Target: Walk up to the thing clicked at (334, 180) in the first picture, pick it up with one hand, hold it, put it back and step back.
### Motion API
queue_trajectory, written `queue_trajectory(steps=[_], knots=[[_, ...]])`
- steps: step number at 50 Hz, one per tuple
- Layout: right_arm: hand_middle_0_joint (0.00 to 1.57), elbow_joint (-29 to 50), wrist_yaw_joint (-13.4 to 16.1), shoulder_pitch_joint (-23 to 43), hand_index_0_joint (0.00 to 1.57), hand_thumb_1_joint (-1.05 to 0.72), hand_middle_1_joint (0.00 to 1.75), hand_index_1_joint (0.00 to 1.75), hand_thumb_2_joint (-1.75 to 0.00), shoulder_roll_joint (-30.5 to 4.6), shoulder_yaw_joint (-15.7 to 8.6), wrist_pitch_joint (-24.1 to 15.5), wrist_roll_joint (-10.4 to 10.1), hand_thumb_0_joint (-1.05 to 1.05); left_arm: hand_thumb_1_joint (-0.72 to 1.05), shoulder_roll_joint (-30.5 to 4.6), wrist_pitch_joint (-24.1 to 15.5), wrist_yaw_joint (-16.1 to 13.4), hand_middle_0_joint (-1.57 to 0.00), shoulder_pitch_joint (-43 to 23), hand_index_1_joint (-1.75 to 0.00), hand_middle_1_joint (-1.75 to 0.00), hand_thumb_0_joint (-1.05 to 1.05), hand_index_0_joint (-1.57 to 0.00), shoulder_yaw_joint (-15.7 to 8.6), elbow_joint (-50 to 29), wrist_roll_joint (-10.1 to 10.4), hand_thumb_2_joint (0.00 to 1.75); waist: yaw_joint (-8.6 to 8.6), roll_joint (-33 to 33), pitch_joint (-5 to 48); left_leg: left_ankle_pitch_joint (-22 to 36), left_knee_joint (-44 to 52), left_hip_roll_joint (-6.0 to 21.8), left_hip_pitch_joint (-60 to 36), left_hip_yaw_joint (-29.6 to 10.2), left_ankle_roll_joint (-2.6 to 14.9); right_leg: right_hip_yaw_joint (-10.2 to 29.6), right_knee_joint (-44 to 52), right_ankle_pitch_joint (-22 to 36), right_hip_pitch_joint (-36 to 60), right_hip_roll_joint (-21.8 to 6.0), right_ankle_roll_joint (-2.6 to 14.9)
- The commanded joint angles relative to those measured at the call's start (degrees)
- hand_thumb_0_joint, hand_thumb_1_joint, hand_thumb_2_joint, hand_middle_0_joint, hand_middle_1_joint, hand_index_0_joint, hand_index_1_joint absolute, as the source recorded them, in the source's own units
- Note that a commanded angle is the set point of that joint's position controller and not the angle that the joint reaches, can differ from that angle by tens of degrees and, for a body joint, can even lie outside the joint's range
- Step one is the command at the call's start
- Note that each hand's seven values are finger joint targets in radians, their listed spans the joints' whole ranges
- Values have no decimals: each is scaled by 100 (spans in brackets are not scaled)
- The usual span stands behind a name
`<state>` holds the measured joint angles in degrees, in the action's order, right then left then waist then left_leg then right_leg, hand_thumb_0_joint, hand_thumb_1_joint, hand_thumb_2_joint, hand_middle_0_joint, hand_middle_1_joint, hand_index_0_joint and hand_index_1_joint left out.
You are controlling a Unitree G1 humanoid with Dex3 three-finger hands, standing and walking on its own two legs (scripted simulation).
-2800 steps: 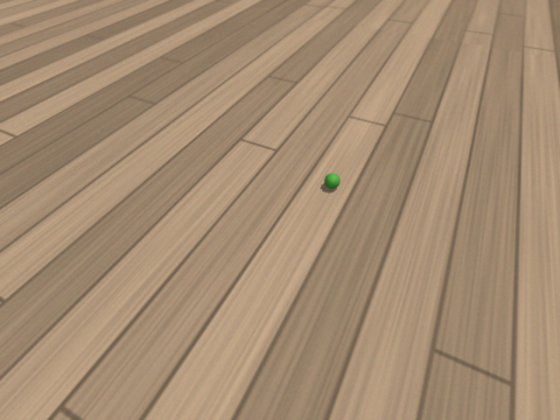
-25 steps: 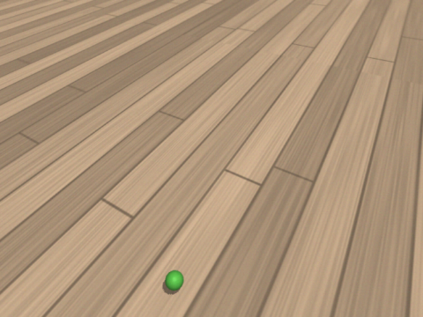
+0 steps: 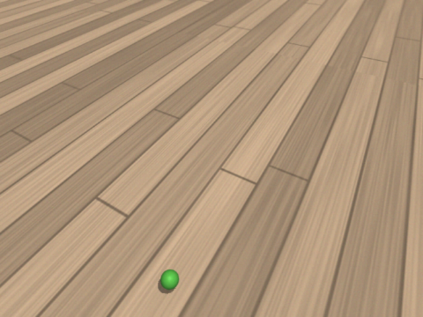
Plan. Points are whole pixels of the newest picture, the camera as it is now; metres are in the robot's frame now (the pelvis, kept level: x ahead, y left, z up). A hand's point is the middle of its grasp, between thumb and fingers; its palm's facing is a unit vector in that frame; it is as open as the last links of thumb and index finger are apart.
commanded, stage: stand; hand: left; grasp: from above
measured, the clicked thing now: (169, 279) +0.45 +0.21 -0.74
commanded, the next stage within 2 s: step back in 0.44 s
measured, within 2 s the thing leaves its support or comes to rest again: neither
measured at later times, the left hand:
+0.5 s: hand out of the picture +0.08 +0.25 -0.16, palm faces +0.01 -0.94 -0.35, open 7.4 cm
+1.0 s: hand out of the picture +0.06 +0.32 -0.18, palm faces -0.09 -0.93 -0.35, open 7.4 cm
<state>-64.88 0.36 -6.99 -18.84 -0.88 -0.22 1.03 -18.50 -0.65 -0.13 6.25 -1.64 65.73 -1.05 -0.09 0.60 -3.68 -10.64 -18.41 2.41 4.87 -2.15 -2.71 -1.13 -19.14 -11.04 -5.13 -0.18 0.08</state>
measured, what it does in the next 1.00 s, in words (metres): lifts its right foot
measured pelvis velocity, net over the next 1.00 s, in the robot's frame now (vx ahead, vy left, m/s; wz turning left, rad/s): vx -0.07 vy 0.07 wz -0.04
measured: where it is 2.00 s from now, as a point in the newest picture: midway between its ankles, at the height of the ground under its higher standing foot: outside the picture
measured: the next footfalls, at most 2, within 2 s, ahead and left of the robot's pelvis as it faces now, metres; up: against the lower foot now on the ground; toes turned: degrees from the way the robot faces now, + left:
right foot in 1.14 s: -0.06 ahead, -0.04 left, +0.00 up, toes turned +0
left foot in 1.56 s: -0.18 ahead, +0.19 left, +0.00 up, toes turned -3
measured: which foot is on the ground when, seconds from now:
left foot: down 0.00-1.00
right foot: down 0.00-0.74, up 0.76-1.00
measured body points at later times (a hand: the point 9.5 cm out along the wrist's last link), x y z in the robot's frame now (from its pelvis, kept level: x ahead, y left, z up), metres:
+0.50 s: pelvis +0.00 +0.00 +0.00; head +0.02 +0.00 +0.45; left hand +0.08 +0.30 -0.13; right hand +0.07 -0.30 -0.14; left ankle +0.00 +0.15 -0.75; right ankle +0.00 -0.12 -0.75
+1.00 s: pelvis -0.07 +0.07 -0.01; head +0.01 +0.09 +0.43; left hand +0.07 +0.37 -0.15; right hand -0.01 -0.25 -0.13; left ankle -0.06 +0.14 -0.75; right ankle -0.09 -0.07 -0.69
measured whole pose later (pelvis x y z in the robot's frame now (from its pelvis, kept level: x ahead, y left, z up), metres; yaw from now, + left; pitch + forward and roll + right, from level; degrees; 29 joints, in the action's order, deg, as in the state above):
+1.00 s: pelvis -0.07 +0.07 -0.01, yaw -2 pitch -1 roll -1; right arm -52.9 1.6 -8.2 -19.2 -3.0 1.4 1.5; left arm -22.1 3.5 -1.3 4.2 -3.2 51.4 -0.6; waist -1.6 -2.9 -11.6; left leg -15.4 -30.2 -2.4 13.7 1.8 3.7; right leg 8.6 -56.5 -26.1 -23.2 5.5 -0.1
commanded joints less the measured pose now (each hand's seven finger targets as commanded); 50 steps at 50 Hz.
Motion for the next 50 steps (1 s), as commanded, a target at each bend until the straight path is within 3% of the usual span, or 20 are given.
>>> queue_trajectory(steps=[1, 12, 18, 21, 22, 23, 26, 28, 29, 32, 33, 35, 36, 37, 38, 39, 40, 41, 43, 50], knots=[[20, 325, 72, 211, 20, -90, 30, 30, -90, -1101, -194, -97, -8, 0, 90, -1205, -94, -93, -20, -257, -30, -30, 0, -20, -215, -364, 30, 90, 29, -17, 350, 644, 279, 441, 148, -276, 305, 475, 315, 577, 36, -642, 101], [20, 346, 63, 195, 20, -90, 30, 30, -90, -1174, -184, -116, -20, 0, 90, -1213, -114, -86, -20, -208, -30, -30, 0, -20, -189, -390, 36, 90, 34, 8, 425, 962, 236, 482, 24, -288, 319, 467, 265, 990, 50, -676, 99], [20, 341, 55, 152, 20, -90, 30, 30, -90, -1163, -163, -110, -19, 0, 90, -1245, -112, -66, -20, -239, -30, -30, 0, -20, -177, -400, 30, 90, 6, -30, 385, 691, 269, 471, 66, -286, 322, 511, 325, 662, -26, -671, 96], [20, 348, 54, 183, 20, -90, 30, 30, -90, -1200, -179, -120, -21, 0, 90, -1238, -125, -78, -20, -220, -30, -30, 0, -20, -165, -415, 35, 90, 11, -24, 488, 1002, 204, 488, -6, -271, 310, 482, 247, 1115, 82, -689, 102], [20, 464, 27, 419, 20, -90, 30, 30, -90, -1485, -247, -28, -41, 0, 90, -1680, -76, -99, -20, -161, -30, -30, 0, -20, -442, -527, 151, 90, 52, -110, -34, 1726, -500, 351, 464, -280, 448, 622, -163, 2136, -320, -664, 132], [20, 555, 33, 350, 20, -90, 30, 30, -90, -1331, -237, 1, -90, 0, 90, -1686, -53, -127, -20, -37, -30, -30, 0, -20, -472, -578, 176, 90, 32, -193, 99, 1840, -838, 256, 503, -121, 429, 604, -245, 2547, -260, -731, 264], [20, 695, 32, 140, 20, -90, 30, 30, -90, -1223, -259, 94, -138, 0, 90, -1825, -15, -150, -20, -132, -30, -30, 0, -20, -554, -837, 155, 90, -21, -590, 469, 960, -1834, -210, 746, 159, 365, 1102, -196, 3013, -185, -1288, 860], [20, 807, 6, -7, 20, -90, 30, 30, -90, -1223, -328, 197, -109, 0, 90, -1837, 15, -164, -20, -379, -30, -30, 0, -20, -581, -1129, 78, 90, -78, -1001, 544, -1508, -2857, -507, 943, 119, 411, 1528, -34, 2678, -528, -1820, 1310], [20, 844, -3, -64, 20, -90, 30, 30, -90, -1251, -370, 239, -73, 0, 90, -1837, 21, -171, -20, -448, -30, -30, 0, -20, -581, -1238, 2, 90, -65, -1011, 569, -2038, -3369, -502, 1008, -54, 474, 1589, -154, 2613, -751, -1941, 1476], [20, 964, -47, -468, 20, -90, 30, 30, -90, -1297, -404, 245, -128, 0, 90, -1761, 66, -176, -20, -828, -30, -30, 0, -20, -561, -1544, -52, 90, -283, -1238, 703, -1741, -3028, -279, 1059, -217, 544, 1224, -604, 2588, -768, -1743, 1218], [20, 995, -36, -414, 20, -90, 30, 30, -90, -1303, -405, 208, -135, 0, 90, -1659, 90, -179, -20, -735, -30, -30, 0, -20, -534, -1584, -54, 90, -191, -1097, 761, -1425, -2506, -283, 1085, -116, 505, 1107, -854, 2557, -548, -1548, 1091], [20, 1030, 3, -473, 20, -90, 30, 30, -90, -1283, -421, 120, -54, 0, 90, -1605, 190, -161, -20, -675, -30, -30, 0, -20, -488, -1688, 26, 90, -214, -656, 757, 463, -908, -176, 856, 35, 457, 780, -1523, 2156, -424, -1096, 685], [20, 1083, 29, -414, 20, -90, 30, 30, -90, -1485, -486, 89, 34, 0, 90, -1460, 240, -139, -20, -653, -30, -30, 0, -20, -460, -1767, 104, 90, -182, 50, 694, 2020, -497, 299, 643, -633, 525, 500, -2144, 1566, -746, -549, 396], [20, 1112, 50, -413, 20, -90, 30, 30, -90, -1842, -591, 68, 89, 0, 90, -1232, 263, -160, -20, -618, -30, -30, 0, -20, -424, -1855, 156, 90, -154, 885, 702, 3507, -425, 947, 69, -1506, 778, 337, -2867, -38, -1592, 228, 223], [20, 1151, 66, -436, 20, -90, 30, 30, -90, -1904, -605, 49, 141, 0, 90, -1164, 333, -196, -20, -571, -30, -30, 0, -20, -418, -1820, 137, 90, -117, 808, 593, 3900, -449, 1257, -164, -1861, 1038, 790, -3439, -2251, -2174, 619, 198], [20, 1241, 88, -408, 20, -90, 30, 30, -90, -2062, -622, 45, 90, 0, 90, -1181, 354, -239, -20, -307, -30, -30, 0, -20, -397, -1834, 96, 90, -145, 855, 649, 4413, -623, 1476, -57, -1819, 1153, 1087, -3876, -2620, -2207, 629, 180], [20, 1323, 111, -309, 20, -90, 30, 30, -90, -2047, -661, 56, 94, 0, 90, -1209, 365, -272, -20, -339, -30, -30, 0, -20, -390, -1779, 70, 90, -207, 1057, 628, 3904, -410, 1475, 126, -1989, 946, 1268, -4154, -2507, -2247, 641, 188], [20, 1419, 140, -48, 20, -90, 30, 30, -90, -1964, -649, 70, 82, 0, 90, -1324, 382, -283, -20, -342, -30, -30, 0, -20, -427, -1737, 70, 90, -128, 1099, 606, 3443, -324, 1375, 189, -1722, 951, 1411, -4332, -2279, -2191, 639, 200], [20, 1517, 197, 208, 20, -90, 30, 30, -90, -1604, -574, 58, 125, 0, 90, -1353, 389, -251, -20, -5, -30, -30, 0, -20, -424, -1684, 140, 90, 146, 947, 685, 3686, -723, 707, -507, -829, 541, 1350, -4353, -1504, -2565, 595, 175], [20, 1622, 264, -382, 20, -90, 30, 30, -90, -1491, -624, 76, 12, 0, 90, -1314, 280, -209, -20, -153, -30, -30, 0, -20, -452, -1931, 24, 90, -269, 533, 633, 3514, -957, 1006, -966, -946, 1090, 861, -3047, -1525, -2276, 361, -87]])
